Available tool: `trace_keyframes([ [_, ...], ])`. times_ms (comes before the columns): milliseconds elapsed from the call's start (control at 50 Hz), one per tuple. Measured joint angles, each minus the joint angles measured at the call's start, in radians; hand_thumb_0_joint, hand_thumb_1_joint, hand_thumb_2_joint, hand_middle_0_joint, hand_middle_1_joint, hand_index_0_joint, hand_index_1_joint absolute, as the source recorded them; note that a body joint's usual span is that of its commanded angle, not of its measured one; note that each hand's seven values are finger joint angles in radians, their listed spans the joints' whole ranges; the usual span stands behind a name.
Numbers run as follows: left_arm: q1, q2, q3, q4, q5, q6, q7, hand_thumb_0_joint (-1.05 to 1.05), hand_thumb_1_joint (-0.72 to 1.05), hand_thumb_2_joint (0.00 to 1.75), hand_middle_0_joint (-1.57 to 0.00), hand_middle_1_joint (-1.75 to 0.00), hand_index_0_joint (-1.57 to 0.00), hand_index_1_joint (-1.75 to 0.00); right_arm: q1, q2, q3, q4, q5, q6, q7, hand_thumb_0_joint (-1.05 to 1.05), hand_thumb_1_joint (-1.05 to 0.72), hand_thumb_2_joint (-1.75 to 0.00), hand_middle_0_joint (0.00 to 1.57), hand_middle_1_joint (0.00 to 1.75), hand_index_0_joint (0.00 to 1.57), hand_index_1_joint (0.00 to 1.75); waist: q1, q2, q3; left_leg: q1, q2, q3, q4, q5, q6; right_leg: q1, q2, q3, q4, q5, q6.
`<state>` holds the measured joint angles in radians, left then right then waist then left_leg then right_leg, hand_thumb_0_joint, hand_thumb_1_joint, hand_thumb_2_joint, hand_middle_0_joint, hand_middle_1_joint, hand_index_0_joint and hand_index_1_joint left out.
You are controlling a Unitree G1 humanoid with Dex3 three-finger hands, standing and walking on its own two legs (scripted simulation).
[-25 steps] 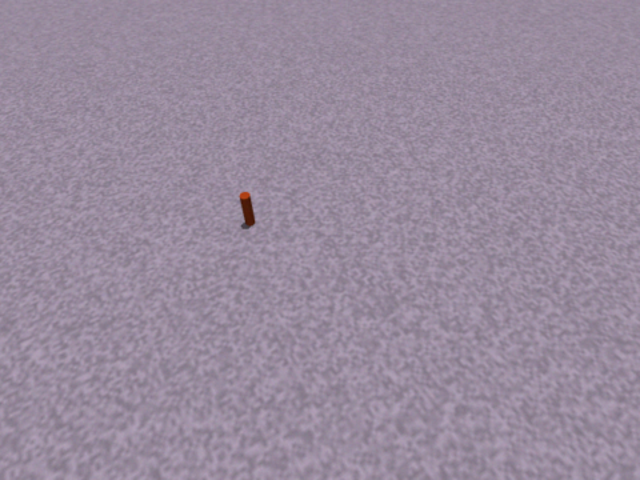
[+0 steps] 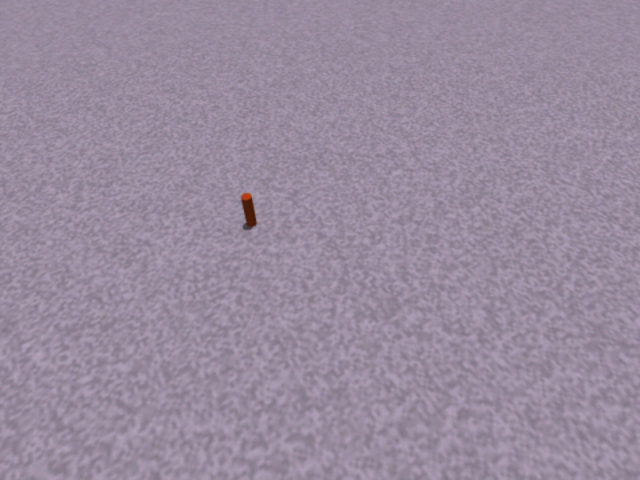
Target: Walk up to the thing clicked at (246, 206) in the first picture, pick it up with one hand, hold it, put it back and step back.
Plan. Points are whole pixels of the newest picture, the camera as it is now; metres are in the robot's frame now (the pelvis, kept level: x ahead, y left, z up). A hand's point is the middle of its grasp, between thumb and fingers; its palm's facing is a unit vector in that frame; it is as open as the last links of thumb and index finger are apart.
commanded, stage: stand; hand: left
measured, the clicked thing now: (249, 210) +1.22 +0.30 -0.70
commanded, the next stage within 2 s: walk up in 0.62 s
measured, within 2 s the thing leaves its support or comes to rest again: neither
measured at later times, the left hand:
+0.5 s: hand out of the picture +0.06 +0.25 -0.16, palm faces -0.01 -0.94 -0.34, open 7.4 cm
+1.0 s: hand out of the picture +0.06 +0.34 -0.18, palm faces +0.06 -0.92 -0.39, open 7.4 cm
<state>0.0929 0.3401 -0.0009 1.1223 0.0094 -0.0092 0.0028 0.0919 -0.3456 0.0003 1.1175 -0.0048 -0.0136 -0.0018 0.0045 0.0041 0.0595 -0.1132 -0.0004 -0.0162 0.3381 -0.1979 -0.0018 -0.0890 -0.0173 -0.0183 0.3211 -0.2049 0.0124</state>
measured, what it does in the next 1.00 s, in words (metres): steps on the spot: left foot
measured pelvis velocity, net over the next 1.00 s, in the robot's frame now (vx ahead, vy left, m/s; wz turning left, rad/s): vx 0.07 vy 0.05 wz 0.09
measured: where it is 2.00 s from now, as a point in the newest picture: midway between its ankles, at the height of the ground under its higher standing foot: (308, 387)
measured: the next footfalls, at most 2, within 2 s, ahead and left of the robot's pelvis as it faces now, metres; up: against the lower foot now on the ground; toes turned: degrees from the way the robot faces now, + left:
left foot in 0.94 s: +0.15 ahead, +0.18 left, +0.00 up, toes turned +8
right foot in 1.36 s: +0.40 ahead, -0.07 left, +0.00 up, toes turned +0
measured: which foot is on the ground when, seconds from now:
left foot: down 0.00-0.74, up 0.76-0.92, down 0.94-1.00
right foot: down 0.00-0.96, up 0.98-1.00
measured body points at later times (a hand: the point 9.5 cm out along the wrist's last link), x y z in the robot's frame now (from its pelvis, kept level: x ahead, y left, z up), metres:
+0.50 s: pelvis -0.01 +0.00 +0.00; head +0.00 +0.00 +0.45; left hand +0.06 +0.30 -0.13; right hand +0.07 -0.30 -0.13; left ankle -0.01 +0.12 -0.75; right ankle -0.02 -0.13 -0.75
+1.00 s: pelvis +0.07 +0.05 -0.03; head +0.09 +0.07 +0.42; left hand +0.06 +0.39 -0.15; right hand +0.19 -0.29 -0.12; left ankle +0.12 +0.17 -0.75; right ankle -0.02 -0.11 -0.72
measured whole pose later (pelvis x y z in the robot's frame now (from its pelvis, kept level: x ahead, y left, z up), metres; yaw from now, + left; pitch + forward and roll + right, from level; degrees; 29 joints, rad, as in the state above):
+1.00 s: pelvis +0.07 +0.05 -0.03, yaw +5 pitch -3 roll +0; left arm 0.29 0.45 0.08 0.99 0.03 -0.03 -0.05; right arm 0.21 -0.43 -0.12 0.95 -0.04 -0.07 0.07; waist 0.02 -0.04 0.09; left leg -0.34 0.03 0.04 0.63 -0.24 0.01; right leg -0.15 -0.08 -0.01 0.79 -0.49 -0.03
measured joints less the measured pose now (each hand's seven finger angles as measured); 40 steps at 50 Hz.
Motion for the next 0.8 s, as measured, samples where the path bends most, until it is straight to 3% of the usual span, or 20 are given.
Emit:
trace_keyframes([
  [620,0.029,0.003,0.004,0.007,0.003,0.002,-0.003,0.0,0.91,0.9,-0.21,-0.29,-0.2,-0.3,0.026,0.0,-0.003,0.009,-0.002,0.004,0.004,0.0,-0.9,-0.9,0.2,0.3,0.2,0.3,-0.001,-0.001,-0.003,-0.005,-0.002,-0.008,-0.013,0.02,0.0,-0.002,-0.002,-0.008,-0.012,0.017,0.0],
  [700,0.073,0.018,0.039,-0.043,0.02,-0.014,-0.039,0.0,0.91,0.9,-0.21,-0.3,-0.2,-0.3,0.079,-0.009,-0.04,-0.036,-0.018,-0.002,0.041,0.0,-0.9,-0.9,0.2,0.3,0.2,0.3,0.0,-0.002,-0.028,-0.06,-0.01,-0.022,0.112,-0.142,0.041,-0.057,-0.002,-0.016,0.126,-0.177,-0.04],
  [740,0.098,0.032,0.053,-0.072,0.025,-0.028,-0.047,0.0,0.91,0.9,-0.21,-0.3,-0.2,-0.3,0.103,-0.023,-0.054,-0.056,-0.022,-0.002,0.052,0.0,-0.9,-0.9,0.2,0.3,0.2,0.3,0.005,0.003,-0.037,-0.092,-0.011,-0.031,0.18,-0.174,0.049,-0.074,0.002,-0.02,0.163,-0.173,-0.05],
  [800,0.128,0.047,0.07,-0.102,0.034,-0.048,-0.049,0.0,0.91,0.9,-0.21,-0.3,-0.2,-0.3,0.122,-0.048,-0.071,-0.067,-0.026,0.006,0.055,0.0,-0.9,-0.9,0.2,0.3,0.2,0.3,0.014,0.017,-0.03,-0.174,-0.001,-0.02,0.367,-0.227,0.042,-0.046,0.001,-0.048,0.15,-0.104,-0.034],
])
